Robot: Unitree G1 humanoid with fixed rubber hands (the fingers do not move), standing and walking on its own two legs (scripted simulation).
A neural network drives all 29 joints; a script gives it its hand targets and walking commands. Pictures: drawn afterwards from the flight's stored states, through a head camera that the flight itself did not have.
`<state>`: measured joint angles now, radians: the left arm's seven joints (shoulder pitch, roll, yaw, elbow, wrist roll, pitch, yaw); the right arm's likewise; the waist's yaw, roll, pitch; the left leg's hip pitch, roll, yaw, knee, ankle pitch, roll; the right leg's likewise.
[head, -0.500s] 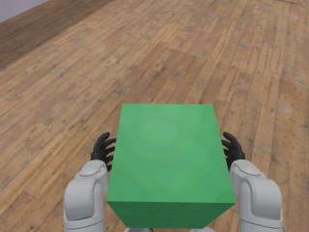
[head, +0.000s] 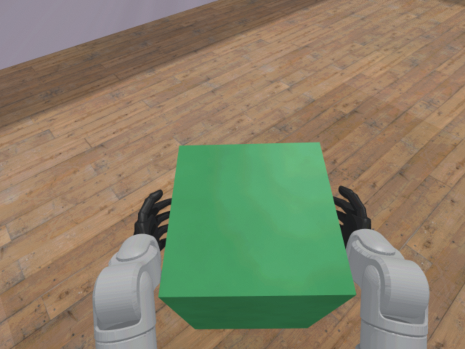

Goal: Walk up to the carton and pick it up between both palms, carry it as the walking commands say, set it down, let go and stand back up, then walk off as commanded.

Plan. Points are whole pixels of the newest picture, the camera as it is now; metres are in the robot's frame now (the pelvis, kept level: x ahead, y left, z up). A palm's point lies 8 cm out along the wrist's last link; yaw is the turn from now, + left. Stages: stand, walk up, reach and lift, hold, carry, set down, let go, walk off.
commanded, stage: carry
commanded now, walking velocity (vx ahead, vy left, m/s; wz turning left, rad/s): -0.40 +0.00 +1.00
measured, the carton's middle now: (250, 246) +0.29 -0.02 +0.02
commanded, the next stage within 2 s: none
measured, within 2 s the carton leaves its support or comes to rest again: neither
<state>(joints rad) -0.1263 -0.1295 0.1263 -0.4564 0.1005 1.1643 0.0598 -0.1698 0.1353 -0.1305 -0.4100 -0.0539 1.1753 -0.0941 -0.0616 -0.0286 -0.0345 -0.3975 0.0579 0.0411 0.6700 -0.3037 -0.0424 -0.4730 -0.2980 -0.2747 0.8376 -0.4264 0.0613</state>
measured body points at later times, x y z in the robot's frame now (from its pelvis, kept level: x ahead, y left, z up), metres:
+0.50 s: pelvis -0.20 -0.02 +0.03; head -0.18 -0.02 +0.48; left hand -0.02 +0.23 +0.11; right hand +0.11 -0.05 +0.11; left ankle -0.27 +0.13 -0.64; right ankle -0.09 -0.11 -0.71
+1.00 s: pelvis -0.38 -0.13 +0.03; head -0.34 -0.11 +0.47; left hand -0.35 +0.19 +0.10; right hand -0.09 +0.01 +0.08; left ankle -0.43 +0.01 -0.64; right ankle -0.28 -0.18 -0.71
